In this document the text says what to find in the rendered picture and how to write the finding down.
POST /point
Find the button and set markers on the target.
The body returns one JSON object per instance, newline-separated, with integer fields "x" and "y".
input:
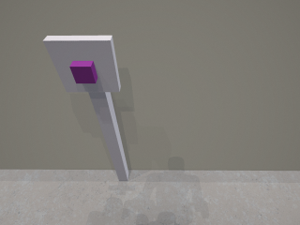
{"x": 84, "y": 71}

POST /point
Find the panel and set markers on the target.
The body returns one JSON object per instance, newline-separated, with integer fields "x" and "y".
{"x": 99, "y": 49}

